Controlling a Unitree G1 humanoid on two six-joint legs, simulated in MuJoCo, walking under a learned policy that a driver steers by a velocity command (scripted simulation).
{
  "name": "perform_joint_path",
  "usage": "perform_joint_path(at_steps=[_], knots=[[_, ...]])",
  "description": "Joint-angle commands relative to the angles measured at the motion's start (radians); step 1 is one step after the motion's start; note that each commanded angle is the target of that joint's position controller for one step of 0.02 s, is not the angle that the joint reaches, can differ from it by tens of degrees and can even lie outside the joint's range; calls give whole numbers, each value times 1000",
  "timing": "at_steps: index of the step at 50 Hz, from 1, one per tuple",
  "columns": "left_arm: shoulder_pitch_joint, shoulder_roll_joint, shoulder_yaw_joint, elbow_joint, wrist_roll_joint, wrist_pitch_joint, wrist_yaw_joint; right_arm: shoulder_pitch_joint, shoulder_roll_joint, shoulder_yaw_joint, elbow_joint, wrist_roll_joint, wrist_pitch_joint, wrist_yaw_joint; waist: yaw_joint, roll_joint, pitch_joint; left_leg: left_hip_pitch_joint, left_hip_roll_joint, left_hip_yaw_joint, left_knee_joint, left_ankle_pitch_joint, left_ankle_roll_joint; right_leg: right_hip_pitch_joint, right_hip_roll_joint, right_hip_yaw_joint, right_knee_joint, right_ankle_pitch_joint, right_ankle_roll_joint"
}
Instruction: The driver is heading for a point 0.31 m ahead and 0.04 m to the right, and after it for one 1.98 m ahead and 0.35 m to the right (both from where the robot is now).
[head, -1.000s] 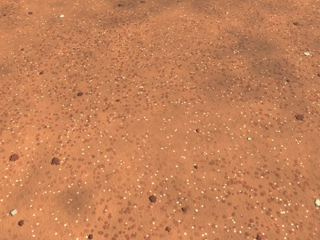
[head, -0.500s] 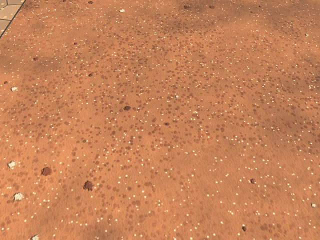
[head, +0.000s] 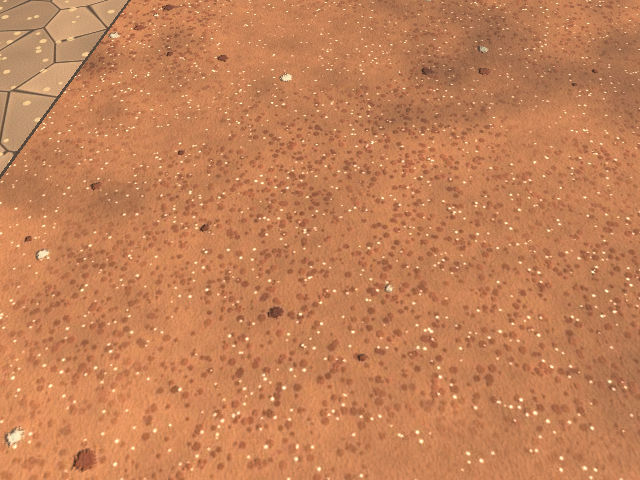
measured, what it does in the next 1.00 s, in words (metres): walks ahead, turning right: left foot, then right foot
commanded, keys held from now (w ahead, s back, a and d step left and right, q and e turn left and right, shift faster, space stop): w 0.44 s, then w+e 0.44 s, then e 0.12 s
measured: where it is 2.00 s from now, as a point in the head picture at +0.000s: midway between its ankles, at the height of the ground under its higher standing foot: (359, 381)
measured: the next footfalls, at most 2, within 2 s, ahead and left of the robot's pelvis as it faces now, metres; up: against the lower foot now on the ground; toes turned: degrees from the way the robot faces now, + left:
left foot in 0.36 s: +0.37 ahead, +0.15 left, +0.00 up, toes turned +1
right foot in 0.92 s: +0.65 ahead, -0.12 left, +0.00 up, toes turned -18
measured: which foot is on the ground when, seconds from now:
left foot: up 0.00-0.34, down 0.36-0.92, up 0.94-1.00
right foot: down 0.00-0.38, up 0.40-0.90, down 0.92-1.00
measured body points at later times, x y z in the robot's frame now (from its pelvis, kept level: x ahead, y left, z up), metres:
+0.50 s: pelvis +0.28 +0.06 +0.00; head +0.30 +0.07 +0.44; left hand +0.33 +0.34 -0.14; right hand +0.42 -0.20 -0.10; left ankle +0.33 +0.15 -0.74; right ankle +0.19 -0.08 -0.65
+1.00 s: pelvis +0.54 -0.01 -0.02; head +0.59 -0.03 +0.43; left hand +0.78 +0.20 -0.12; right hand +0.53 -0.30 -0.15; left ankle +0.40 +0.16 -0.64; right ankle +0.60 -0.10 -0.74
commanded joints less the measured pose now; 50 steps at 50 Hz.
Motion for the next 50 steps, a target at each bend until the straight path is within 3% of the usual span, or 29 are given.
perform_joint_path(at_steps=[1, 7, 12, 15, 16, 17, 18, 19, 20, 21, 22, 23, 24, 26, 28, 31, 35, 40, 41, 43, 44, 45, 46, 47, 48, 49, 50], knots=[[-4, 135, 27, -43, -5, -17, 6, 20, -59, -18, -65, -7, 0, -6, -26, -110, -36, -134, 74, -21, -83, 73, -23, 109, -282, 269, -227, 209, -183], [74, 162, 32, -6, -19, 4, 26, -174, -26, -4, -114, -6, -11, 3, 33, -95, 0, -138, 52, 21, -430, 379, -40, 141, -228, 134, -249, 255, -130], [156, 173, 33, 36, -25, 26, 28, -316, -30, 1, -167, 7, -23, 30, 79, -100, 44, -155, 16, 40, -575, 371, -22, 266, -282, 151, -201, 233, -126], [148, 193, 41, 46, -27, 42, 36, -307, -55, -6, -180, 7, -32, 45, 45, -121, 31, -106, -5, 46, -625, 264, 16, 343, -321, 164, -127, 349, -104], [129, 205, 44, 43, -27, 45, 39, -253, -76, -15, -168, 4, -34, 45, 8, -133, -3, -14, -31, 66, -640, 239, 33, 346, -313, 151, -66, 487, -92], [106, 202, 42, 39, -27, 50, 40, -134, -107, -33, -133, 0, -35, 40, -60, -126, -75, 160, -61, 94, -671, 261, 60, 320, -275, 115, 66, 627, -71], [97, 175, 30, 23, -17, 49, 42, 42, -162, -56, -86, -8, -33, 30, -132, -97, -200, 443, -2, 37, -631, 307, 105, 186, -226, 78, 280, 568, -39], [176, 81, 0, -8, -2, 32, 39, 176, -265, -80, -69, -30, -28, 21, -130, 103, -363, 848, 259, -343, -622, 283, 235, -185, -94, 22, 667, 164, 24], [209, 65, -10, 9, -14, 9, 29, 205, -224, -68, -51, -12, -21, 24, -124, 240, -456, 957, 362, -681, -773, 152, 327, -400, -8, 124, 872, -420, 41], [130, 164, 16, -7, -40, -6, 21, 146, -162, -47, -59, -4, -18, 23, -130, 146, -307, 849, 321, -582, -804, 57, 275, -503, -77, 168, 948, -393, 29], [46, 170, 17, -31, -48, -11, 19, 74, -132, -37, -70, -4, -15, 21, -110, 86, -186, 696, 278, -435, -826, 79, 236, -515, -127, 135, 923, -302, 21], [15, 154, 18, -33, -40, -6, 22, 9, -104, -27, -74, -11, -16, 25, -75, 17, -102, 545, 238, -328, -868, 141, 213, -478, -164, 118, 857, -229, 27], [21, 148, 25, -27, -30, 8, 27, -33, -74, -19, -78, -18, -23, 27, -42, 25, -65, 447, 204, -253, -907, 189, 192, -421, -194, 126, 799, -177, 32], [71, 104, 21, -9, -32, 40, 30, -55, -73, -22, -63, -22, -39, 32, -5, 51, -46, 341, 185, -164, -970, 235, 190, -341, -207, 132, 766, -126, 46], [53, 91, 23, -19, -32, 56, 36, -43, -92, -29, -40, -28, -51, 27, 2, 38, -19, 314, 184, -86, -1004, 294, 192, -373, -204, 153, 727, -59, 60], [-16, 89, 29, -44, -26, 56, 35, -12, -107, -34, -10, -32, -51, 12, -14, 18, 2, 360, 177, 10, -1015, 366, 173, -450, -187, 181, 598, 99, 72], [-134, 61, 19, -83, -21, 47, 14, 5, -124, -35, 11, -24, -45, -2, -56, 9, 32, 393, 156, 126, -1026, 380, 131, -414, -168, 109, 376, 272, 63], [-264, 50, 9, -167, -23, 47, -16, 82, -149, -46, 57, -8, -12, -10, -104, -1, 74, 595, 221, 171, -956, 473, 117, -492, -153, 51, 254, 169, 28], [-272, 54, 11, -182, -24, 48, -23, 81, -155, -49, 60, -4, -3, -12, -98, 7, 72, 626, 233, 180, -924, 537, 109, -489, -144, 34, 243, 117, 15], [-236, 79, 24, -198, -25, 50, -33, 53, -182, -56, 51, 0, 13, -21, -58, 43, 27, 649, 235, 213, -810, 845, 84, -384, -91, -28, 236, 12, -19], [-169, 104, 38, -190, -25, 53, -33, 42, -195, -60, 46, 1, 21, -27, -17, 65, -23, 645, 228, 229, -702, 1013, 70, -281, -50, -59, 241, -35, -41], [-25, 149, 65, -158, -24, 53, -29, 18, -197, -58, 37, 1, 32, -34, 64, 54, -89, 595, 191, 255, -502, 1090, 40, -95, -2, -74, 180, 11, -70], [126, 227, 98, -128, -16, 56, -11, 16, -187, -51, 17, -3, 28, -40, 133, -15, -179, 392, 140, 258, -224, 885, -14, 198, -53, 51, 132, 171, -118], [135, 351, 119, -133, -8, 56, 6, 121, -38, -4, -38, -45, -2, -21, 27, -299, -293, -91, -66, 215, 184, -101, -97, 609, -348, 563, 141, 401, -317], [156, 295, 100, -168, -5, 53, 8, 76, -101, -6, -34, -22, -41, -4, 81, -201, -481, -174, -120, -21, 346, -338, -97, 694, -443, 805, 39, 521, -400], [111, 244, 84, -175, 1, 50, 7, -19, -140, -18, -63, 14, -55, 4, 96, -139, -382, -232, -56, -65, 341, -271, -75, 622, -398, 618, 47, 643, -343], [53, 202, 76, -180, -17, 49, 10, -53, -126, -12, -74, 11, -58, -2, 63, -69, -262, -238, -13, -48, 248, -194, -65, 477, -342, 483, 47, 639, -290]])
